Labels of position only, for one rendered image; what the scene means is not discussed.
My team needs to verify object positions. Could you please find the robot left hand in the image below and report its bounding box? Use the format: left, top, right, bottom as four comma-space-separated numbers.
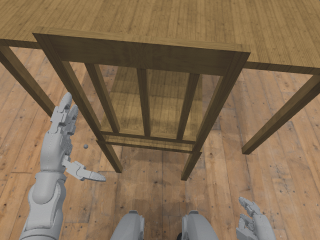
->
40, 92, 106, 182

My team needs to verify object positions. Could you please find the left robot forearm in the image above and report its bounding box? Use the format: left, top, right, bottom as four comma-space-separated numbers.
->
19, 171, 67, 240

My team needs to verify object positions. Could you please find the robot left thigh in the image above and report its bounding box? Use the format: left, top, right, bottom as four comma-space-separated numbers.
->
110, 213, 145, 240

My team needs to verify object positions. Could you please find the table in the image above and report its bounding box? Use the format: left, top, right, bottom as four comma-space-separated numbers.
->
0, 0, 320, 155

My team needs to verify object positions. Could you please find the robot left shin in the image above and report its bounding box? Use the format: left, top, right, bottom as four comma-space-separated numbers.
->
128, 210, 138, 214

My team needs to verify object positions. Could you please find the chair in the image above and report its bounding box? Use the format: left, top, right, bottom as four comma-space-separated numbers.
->
32, 26, 251, 181

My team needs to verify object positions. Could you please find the robot right hand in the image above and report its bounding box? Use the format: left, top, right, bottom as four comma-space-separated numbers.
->
236, 196, 277, 240

